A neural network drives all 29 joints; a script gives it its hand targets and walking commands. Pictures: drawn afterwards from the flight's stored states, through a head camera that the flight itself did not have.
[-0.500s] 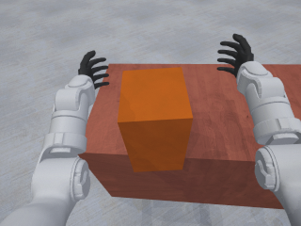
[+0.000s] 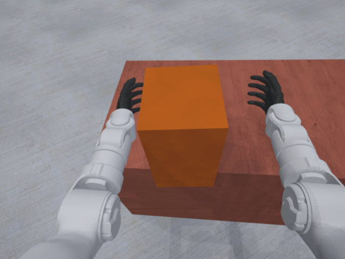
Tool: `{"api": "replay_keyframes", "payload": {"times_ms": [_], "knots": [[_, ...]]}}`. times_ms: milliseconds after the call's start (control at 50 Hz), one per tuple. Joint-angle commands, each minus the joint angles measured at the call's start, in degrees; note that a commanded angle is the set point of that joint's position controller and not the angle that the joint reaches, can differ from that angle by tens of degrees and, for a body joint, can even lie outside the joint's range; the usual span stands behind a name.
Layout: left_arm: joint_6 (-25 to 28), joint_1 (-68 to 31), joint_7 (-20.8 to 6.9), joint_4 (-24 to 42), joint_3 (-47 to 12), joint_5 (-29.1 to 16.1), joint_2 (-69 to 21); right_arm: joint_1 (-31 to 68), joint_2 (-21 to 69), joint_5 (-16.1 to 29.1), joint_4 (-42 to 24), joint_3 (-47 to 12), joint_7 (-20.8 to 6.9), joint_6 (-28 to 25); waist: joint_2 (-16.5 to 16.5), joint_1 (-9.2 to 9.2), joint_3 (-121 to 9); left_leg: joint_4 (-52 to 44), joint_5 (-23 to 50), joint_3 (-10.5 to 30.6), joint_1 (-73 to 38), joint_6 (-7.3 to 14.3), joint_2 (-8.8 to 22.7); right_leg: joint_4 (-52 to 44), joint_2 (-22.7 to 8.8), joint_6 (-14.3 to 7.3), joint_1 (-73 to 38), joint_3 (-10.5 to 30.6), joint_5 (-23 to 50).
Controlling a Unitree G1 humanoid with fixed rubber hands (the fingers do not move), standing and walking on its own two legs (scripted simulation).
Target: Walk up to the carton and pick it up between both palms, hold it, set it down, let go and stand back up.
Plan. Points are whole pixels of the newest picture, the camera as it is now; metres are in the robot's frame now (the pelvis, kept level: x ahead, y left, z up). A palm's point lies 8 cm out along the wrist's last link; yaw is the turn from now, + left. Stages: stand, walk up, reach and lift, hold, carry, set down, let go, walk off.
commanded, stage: reach and lift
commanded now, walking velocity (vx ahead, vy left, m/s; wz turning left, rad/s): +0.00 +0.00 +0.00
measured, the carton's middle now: (183, 133) +0.45 -0.02 +0.00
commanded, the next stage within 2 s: none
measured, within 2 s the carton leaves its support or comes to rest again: leaves its support in 1.98 s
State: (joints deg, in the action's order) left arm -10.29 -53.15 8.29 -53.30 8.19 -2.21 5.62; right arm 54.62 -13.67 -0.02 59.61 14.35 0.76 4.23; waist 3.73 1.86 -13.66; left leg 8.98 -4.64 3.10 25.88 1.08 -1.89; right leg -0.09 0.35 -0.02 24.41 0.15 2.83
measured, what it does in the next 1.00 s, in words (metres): stands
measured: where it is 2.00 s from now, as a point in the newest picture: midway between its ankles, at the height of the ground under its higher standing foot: outside the picture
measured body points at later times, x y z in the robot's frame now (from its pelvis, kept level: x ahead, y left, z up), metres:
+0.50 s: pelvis +0.00 -0.01 -0.01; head +0.09 -0.02 +0.43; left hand +0.47 +0.13 +0.05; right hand +0.46 -0.21 +0.06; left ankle -0.04 +0.10 -0.75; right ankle -0.01 -0.12 -0.75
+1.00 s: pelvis +0.00 -0.01 -0.01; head +0.10 -0.03 +0.43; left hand +0.47 +0.11 +0.05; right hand +0.46 -0.16 +0.05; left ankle -0.04 +0.10 -0.75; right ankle -0.01 -0.12 -0.75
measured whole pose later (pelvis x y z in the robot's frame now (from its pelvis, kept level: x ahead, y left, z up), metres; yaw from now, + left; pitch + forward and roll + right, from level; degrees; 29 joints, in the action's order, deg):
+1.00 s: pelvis +0.00 -0.01 -0.01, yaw +1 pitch +29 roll +0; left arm 10.2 -53.0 6.1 -65.8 20.6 10.7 0.9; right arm 52.0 0.8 -18.1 60.6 26.8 4.5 -8.7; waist 3.4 0.9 -18.4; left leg 3.7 -0.4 3.3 31.9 0.6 -2.0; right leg -4.6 0.0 -0.4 30.5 -0.1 6.4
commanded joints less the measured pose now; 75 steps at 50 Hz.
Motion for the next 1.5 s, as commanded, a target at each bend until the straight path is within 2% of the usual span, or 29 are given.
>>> {"api": "replay_keyframes", "payload": {"times_ms": [0, 40, 80, 140, 160, 200, 240, 320, 360, 380, 440, 540, 620, 700, 760, 800, 840, 880, 940, 960, 1000, 1060, 1120, 1180, 1260, 1320, 1380, 1420, 1480], "knots": [[6.31, -23.39, -1.07, -1.86, 6.51, 1.34, 9.92, 26.23, -4.23, 2.83, -6.35, -5.6, -0.34, -4.73, -9.87, -2.37, -32.84, 2.76, 24.68, -2.45, -5.69, -4.52, 0.18, 12.1, 0.96, 2.06, -31.21, 0.11, 26.79], [9.88, -24.19, -1.43, -3.79, 6.59, 0.07, 11.97, 25.67, -2.97, 4.57, -5.89, -8.53, 0.09, -6.1, -11.37, -3.11, -33.81, -0.91, 19.42, -3.24, 3.2, -2.65, -0.42, 16.05, -0.16, 3.05, -40.65, 1.81, 32.41], [13.0, -24.65, -1.76, -5.29, 5.77, -1.13, 12.86, 26.6, -2.67, 6.64, -8.09, -10.77, 1.0, -7.92, -12.35, -3.19, -39.37, -2.25, 20.06, -3.52, 6.39, -2.0, -0.87, 18.9, -0.86, 3.83, -45.01, 2.92, 40.78], [17.05, -24.25, -3.29, -6.52, 2.81, -3.5, 11.68, 23.63, -2.21, 7.75, -6.75, -11.66, 2.53, -10.39, -10.49, -0.53, -43.74, -2.21, 24.12, -3.4, 4.59, -2.8, -1.23, 20.08, -1.15, 3.68, -43.16, 3.84, 47.46], [17.93, -24.44, -3.94, -8.8, 2.88, -3.72, 11.74, 22.87, -1.88, 7.61, -5.15, -12.78, 2.93, -10.88, -10.46, -0.45, -42.1, -1.74, 23.35, -3.32, 3.2, -2.7, -1.41, 19.46, -1.34, 3.9, -40.87, 4.13, 45.91], [19.65, -26.13, -4.59, -7.32, 1.76, -4.91, 13.15, 23.29, -3.68, 8.0, -6.95, -12.52, 3.64, -12.08, -8.99, 0.52, -45.57, 0.02, 25.35, -2.72, -0.61, -2.88, -1.26, 19.21, -1.09, 3.89, -36.65, 3.83, 43.31], [20.7, -26.05, -4.79, -6.14, 0.59, -4.93, 12.84, 22.28, -4.35, 7.93, -6.44, -11.66, 4.13, -12.89, -6.96, 1.69, -46.65, 1.51, 28.12, -2.63, -4.5, -4.34, -1.04, 17.73, -0.66, 3.12, -31.24, 3.12, 39.8], [21.27, -26.91, -4.23, -0.66, -2.93, -5.73, 10.79, 22.49, -5.79, 7.51, -7.52, -9.04, 3.76, -14.21, -1.12, 3.67, -53.69, 7.48, 40.4, -2.27, -17.28, -7.15, -0.44, 14.35, 0.52, 1.56, -19.51, 1.5, 33.52], [20.69, -25.32, -4.1, -1.5, -3.71, -5.14, 9.66, 21.81, -6.16, 7.49, -5.78, -8.24, 2.95, -14.25, 2.21, 2.92, -50.23, 10.38, 43.33, -1.88, -21.18, -8.4, 0.18, 11.74, 0.98, 0.49, -12.17, 0.86, 27.44], [20.12, -25.11, -4.14, -2.65, -3.68, -5.17, 9.24, 21.61, -6.93, 6.73, -5.24, -7.88, 2.59, -14.26, 1.47, 3.34, -48.96, 11.14, 42.69, -2.03, -22.64, -8.83, 0.45, 10.99, 1.12, 0.22, -9.73, 0.47, 25.43], [19.07, -25.25, -4.04, -4.12, -3.93, -3.99, 8.58, 21.56, -5.74, 6.87, -1.72, -7.45, 1.29, -13.49, 1.94, 2.0, -41.12, 11.28, 37.38, -1.71, -21.91, -8.86, 0.97, 9.13, 1.29, -0.04, -5.19, 0.11, 16.76], [20.38, -26.77, -3.01, -6.0, 0.31, -1.61, 9.81, 24.51, -2.79, 7.26, -2.32, -8.54, 0.36, -13.07, -2.09, -1.54, -38.11, 8.88, 29.55, -2.94, -12.33, -6.84, 0.73, 11.01, 0.31, 0.88, -12.35, 0.96, 15.5], [21.42, -28.8, -2.4, -9.44, 0.9, -1.34, 8.35, 26.39, 0.45, 5.68, -2.8, -9.19, 0.9, -12.56, -6.04, -2.17, -38.89, 6.22, 25.8, -3.53, -4.56, -4.58, 1.03, 12.38, -0.45, 1.43, -19.21, 2.32, 17.78], [22.07, -29.96, -2.93, -11.71, 0.3, -0.82, 5.74, 26.37, 2.13, 1.94, -4.1, -7.28, 2.07, -12.29, -6.29, -0.58, -40.58, 5.14, 23.64, -3.35, -5.14, -4.6, 1.15, 11.32, -0.73, 1.16, -18.05, 2.43, 13.96], [22.59, -30.9, -3.02, -9.32, 1.26, 1.5, 3.48, 25.78, 4.51, -2.62, -4.59, -4.0, 2.81, -12.65, -6.3, 0.89, -43.18, 5.79, 28.38, -3.12, -8.71, -5.19, 1.2, 10.17, -0.42, 0.55, -16.73, 1.55, 16.11], [22.25, -29.67, -3.01, -8.57, 2.64, 4.5, 1.25, 25.43, 5.87, -6.06, -5.45, -0.59, 3.22, -13.1, -5.51, 1.02, -46.02, 5.59, 31.9, -3.7, -11.74, -5.84, 1.04, 9.14, -0.28, 0.45, -16.19, 0.77, 17.82], [22.18, -28.54, -3.57, -6.63, 4.09, 7.87, -3.27, 24.89, 9.05, -10.85, -6.69, 2.6, 3.2, -14.06, -4.71, 2.79, -47.4, 5.58, 36.23, -3.14, -15.27, -6.1, 0.81, 7.74, 0.17, -0.13, -16.03, 0.58, 19.95], [21.84, -27.44, -3.97, -5.7, 5.96, 11.99, -6.48, 24.7, 10.9, -15.74, -6.33, 7.0, 2.95, -14.95, -2.85, 3.27, -47.5, 5.18, 38.76, -3.28, -17.66, -6.6, 0.36, 5.65, 0.15, -0.78, -16.44, 0.13, 20.41], [22.17, -25.43, -7.32, -7.21, 7.53, 17.61, -23.37, 27.04, 28.19, -22.46, -6.88, 8.33, -0.62, -15.55, -3.48, 2.56, -42.87, 1.8, 38.42, -3.3, -19.23, -5.97, 0.1, 1.22, 0.53, -1.35, -17.99, -1.07, 19.39], [22.41, -24.69, -8.61, -5.98, 6.56, 19.09, -27.5, 25.66, 32.27, -24.5, -6.16, 8.64, -2.3, -15.53, -2.93, 3.72, -40.64, 0.59, 37.17, -2.89, -18.69, -5.91, 0.55, 0.0, 0.44, -1.67, -18.57, -1.0, 18.33], [22.23, -23.71, -10.08, -5.47, 5.64, 21.44, -32.8, 24.06, 37.72, -26.79, -6.31, 9.13, -4.55, -15.48, -1.95, 3.63, -39.13, -1.47, 37.29, -3.28, -19.6, -5.84, 0.42, -1.83, 0.63, -1.59, -18.98, -1.92, 17.91], [21.15, -23.11, -10.31, -3.2, 6.32, 23.77, -33.48, 22.6, 38.04, -28.85, -5.95, 10.82, -5.33, -14.54, -1.31, 3.57, -36.37, -3.78, 33.85, -3.82, -17.89, -5.42, 0.38, -2.4, 0.73, -1.69, -19.61, -2.5, 16.43], [20.24, -22.32, -10.27, -3.72, 7.75, 25.71, -34.8, 22.05, 38.7, -31.48, -7.53, 11.85, -5.5, -14.34, -2.75, 3.36, -34.47, -6.19, 30.03, -4.42, -16.13, -3.94, 0.14, -2.1, 0.59, -0.81, -20.72, -2.68, 17.9], [20.04, -21.98, -10.54, -1.57, 7.33, 26.4, -36.6, 20.1, 39.61, -32.37, -7.29, 12.57, -5.21, -15.0, -1.95, 3.72, -33.57, -8.28, 31.04, -4.46, -15.66, -3.08, -0.07, -2.19, 0.61, -0.39, -23.26, -2.58, 21.94], [20.03, -19.33, -10.86, -1.64, 8.57, 27.77, -38.44, 18.9, 41.42, -31.9, -7.94, 11.07, -4.23, -16.5, -3.82, 3.76, -33.63, -9.45, 33.52, -4.54, -13.3, -2.48, -0.22, -0.85, 0.81, -0.23, -28.86, -2.2, 29.93], [20.55, -19.83, -10.79, -0.87, 7.74, 27.97, -39.37, 18.15, 41.68, -32.08, -7.66, 10.98, -3.61, -17.61, -2.7, 3.38, -34.31, -10.07, 35.45, -4.65, -12.94, -2.37, -0.28, -0.26, 0.7, -0.23, -30.63, -2.01, 32.5], [20.04, -17.8, -10.41, -1.93, 7.2, 28.31, -40.03, 17.16, 41.69, -32.21, -5.68, 11.18, -3.31, -18.12, -2.86, 4.03, -32.75, -8.28, 37.97, -4.48, -17.11, -3.05, -0.13, -1.22, 1.84, -0.69, -24.99, -3.03, 30.12], [19.56, -17.05, -9.86, -1.17, 5.91, 28.29, -40.1, 16.13, 40.73, -32.04, -5.56, 11.86, -3.5, -17.97, -0.85, 3.63, -32.03, -7.14, 38.41, -4.62, -18.22, -3.64, 0.04, -2.43, 1.79, -1.35, -22.99, -3.05, 27.08], [18.84, -18.38, -9.24, -0.55, 4.81, 27.26, -40.95, 17.79, 41.19, -31.18, -6.45, 10.21, -3.66, -17.37, -1.59, 3.75, -32.82, -5.74, 38.67, -4.42, -20.88, -3.73, 0.35, -2.71, 2.18, -1.5, -20.5, -3.32, 25.63]]}}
